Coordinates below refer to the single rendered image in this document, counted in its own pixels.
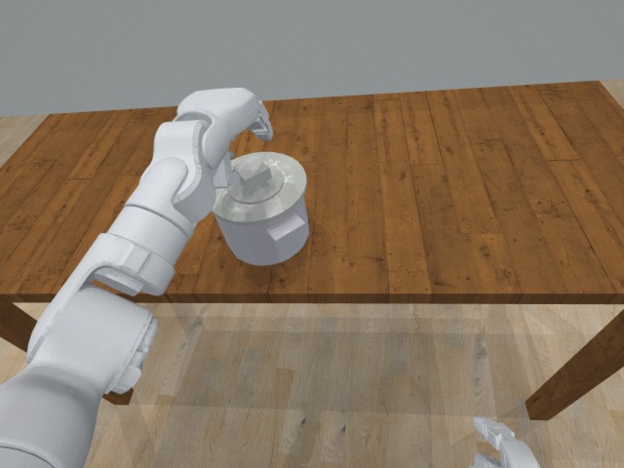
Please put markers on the pot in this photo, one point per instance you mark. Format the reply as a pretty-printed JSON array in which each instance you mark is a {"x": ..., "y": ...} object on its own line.
[{"x": 271, "y": 242}]

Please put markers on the table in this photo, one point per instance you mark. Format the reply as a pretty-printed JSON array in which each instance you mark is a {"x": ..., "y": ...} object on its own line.
[{"x": 497, "y": 195}]

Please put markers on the robot left hand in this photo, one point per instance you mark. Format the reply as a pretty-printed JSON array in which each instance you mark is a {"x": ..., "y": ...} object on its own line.
[{"x": 238, "y": 109}]

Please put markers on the lid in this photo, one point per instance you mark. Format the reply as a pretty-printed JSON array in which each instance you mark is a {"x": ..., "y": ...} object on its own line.
[{"x": 269, "y": 200}]

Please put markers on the left robot upper arm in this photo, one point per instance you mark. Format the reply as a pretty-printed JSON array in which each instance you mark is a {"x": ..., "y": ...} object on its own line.
[{"x": 48, "y": 412}]

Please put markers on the robot right hand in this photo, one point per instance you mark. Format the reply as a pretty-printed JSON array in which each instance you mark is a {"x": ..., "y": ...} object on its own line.
[{"x": 513, "y": 453}]

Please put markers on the robot left forearm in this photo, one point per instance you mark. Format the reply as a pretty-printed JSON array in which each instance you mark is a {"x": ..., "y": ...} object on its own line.
[{"x": 140, "y": 249}]

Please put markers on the knob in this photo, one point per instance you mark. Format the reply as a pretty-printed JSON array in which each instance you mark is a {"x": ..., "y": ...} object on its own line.
[{"x": 253, "y": 172}]

